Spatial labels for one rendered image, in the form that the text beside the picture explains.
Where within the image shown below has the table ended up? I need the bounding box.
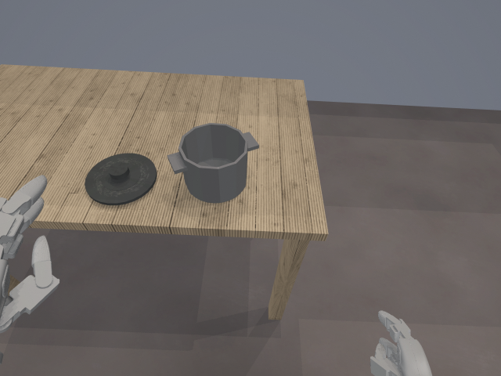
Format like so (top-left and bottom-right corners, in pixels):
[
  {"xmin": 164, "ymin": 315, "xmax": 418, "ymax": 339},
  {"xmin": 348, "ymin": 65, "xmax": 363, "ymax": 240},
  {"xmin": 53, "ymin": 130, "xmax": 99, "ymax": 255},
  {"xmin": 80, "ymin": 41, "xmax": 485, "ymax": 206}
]
[{"xmin": 0, "ymin": 64, "xmax": 328, "ymax": 320}]

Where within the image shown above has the robot left hand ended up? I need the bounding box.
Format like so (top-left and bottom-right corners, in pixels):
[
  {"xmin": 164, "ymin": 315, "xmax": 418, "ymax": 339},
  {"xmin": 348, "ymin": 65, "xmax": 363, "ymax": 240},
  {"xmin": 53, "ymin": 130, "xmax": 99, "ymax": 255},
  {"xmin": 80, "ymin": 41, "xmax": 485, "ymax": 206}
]
[{"xmin": 0, "ymin": 175, "xmax": 59, "ymax": 333}]

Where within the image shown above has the knob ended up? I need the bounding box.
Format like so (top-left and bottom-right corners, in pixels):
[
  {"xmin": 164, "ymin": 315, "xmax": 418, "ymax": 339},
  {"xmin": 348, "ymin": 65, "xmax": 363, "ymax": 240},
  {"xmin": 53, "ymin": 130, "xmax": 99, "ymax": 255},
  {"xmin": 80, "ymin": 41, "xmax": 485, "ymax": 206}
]
[{"xmin": 108, "ymin": 162, "xmax": 129, "ymax": 180}]

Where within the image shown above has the robot right hand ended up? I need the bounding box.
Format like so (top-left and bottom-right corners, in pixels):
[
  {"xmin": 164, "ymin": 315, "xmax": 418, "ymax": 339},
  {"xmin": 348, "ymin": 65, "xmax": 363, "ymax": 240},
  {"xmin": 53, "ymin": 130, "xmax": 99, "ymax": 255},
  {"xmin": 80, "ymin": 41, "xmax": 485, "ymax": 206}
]
[{"xmin": 370, "ymin": 310, "xmax": 432, "ymax": 376}]

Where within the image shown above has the pot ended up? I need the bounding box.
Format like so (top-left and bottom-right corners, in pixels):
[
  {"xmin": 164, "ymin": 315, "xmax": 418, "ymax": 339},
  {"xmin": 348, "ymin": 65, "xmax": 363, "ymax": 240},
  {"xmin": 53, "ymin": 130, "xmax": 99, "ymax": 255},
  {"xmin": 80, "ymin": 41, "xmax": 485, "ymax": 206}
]
[{"xmin": 167, "ymin": 123, "xmax": 259, "ymax": 203}]

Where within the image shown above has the lid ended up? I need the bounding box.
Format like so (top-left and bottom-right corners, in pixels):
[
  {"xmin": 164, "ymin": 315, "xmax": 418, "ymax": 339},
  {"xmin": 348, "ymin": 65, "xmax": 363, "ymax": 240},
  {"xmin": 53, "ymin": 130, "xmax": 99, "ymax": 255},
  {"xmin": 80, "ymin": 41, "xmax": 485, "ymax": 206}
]
[{"xmin": 85, "ymin": 153, "xmax": 157, "ymax": 205}]

